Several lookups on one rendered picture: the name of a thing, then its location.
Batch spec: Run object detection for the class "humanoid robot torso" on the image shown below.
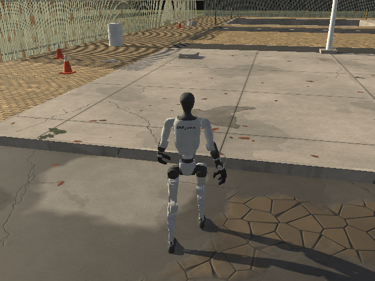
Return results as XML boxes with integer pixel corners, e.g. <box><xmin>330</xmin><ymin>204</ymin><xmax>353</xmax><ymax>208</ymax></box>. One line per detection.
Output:
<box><xmin>173</xmin><ymin>115</ymin><xmax>201</xmax><ymax>176</ymax></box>

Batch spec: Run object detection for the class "robot left shin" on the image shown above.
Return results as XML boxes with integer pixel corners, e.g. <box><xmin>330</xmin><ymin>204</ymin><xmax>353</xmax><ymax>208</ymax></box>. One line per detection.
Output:
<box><xmin>168</xmin><ymin>203</ymin><xmax>176</xmax><ymax>245</ymax></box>

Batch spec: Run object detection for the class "robot right forearm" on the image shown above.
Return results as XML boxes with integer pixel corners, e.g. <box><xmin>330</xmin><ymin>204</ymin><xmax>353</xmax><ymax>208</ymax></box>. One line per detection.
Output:
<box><xmin>210</xmin><ymin>142</ymin><xmax>224</xmax><ymax>170</ymax></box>

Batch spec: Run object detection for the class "right robot hand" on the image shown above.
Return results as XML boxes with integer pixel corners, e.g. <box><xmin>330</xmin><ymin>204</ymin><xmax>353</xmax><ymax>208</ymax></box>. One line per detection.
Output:
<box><xmin>213</xmin><ymin>168</ymin><xmax>227</xmax><ymax>185</ymax></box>

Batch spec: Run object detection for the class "robot left forearm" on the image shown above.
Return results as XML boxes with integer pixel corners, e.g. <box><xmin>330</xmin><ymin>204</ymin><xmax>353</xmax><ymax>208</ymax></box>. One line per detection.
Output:
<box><xmin>157</xmin><ymin>139</ymin><xmax>166</xmax><ymax>157</ymax></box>

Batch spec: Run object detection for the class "right robot upper arm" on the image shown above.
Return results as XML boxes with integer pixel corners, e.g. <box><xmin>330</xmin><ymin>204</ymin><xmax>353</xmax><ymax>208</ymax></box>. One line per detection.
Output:
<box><xmin>199</xmin><ymin>118</ymin><xmax>215</xmax><ymax>151</ymax></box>

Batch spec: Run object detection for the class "left robot upper arm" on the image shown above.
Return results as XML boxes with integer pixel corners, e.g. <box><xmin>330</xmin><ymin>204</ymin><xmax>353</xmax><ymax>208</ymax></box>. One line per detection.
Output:
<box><xmin>159</xmin><ymin>118</ymin><xmax>175</xmax><ymax>148</ymax></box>

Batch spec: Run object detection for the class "left robot hand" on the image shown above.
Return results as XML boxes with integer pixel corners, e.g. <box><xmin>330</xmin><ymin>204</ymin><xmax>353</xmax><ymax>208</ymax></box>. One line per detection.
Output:
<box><xmin>157</xmin><ymin>154</ymin><xmax>171</xmax><ymax>165</ymax></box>

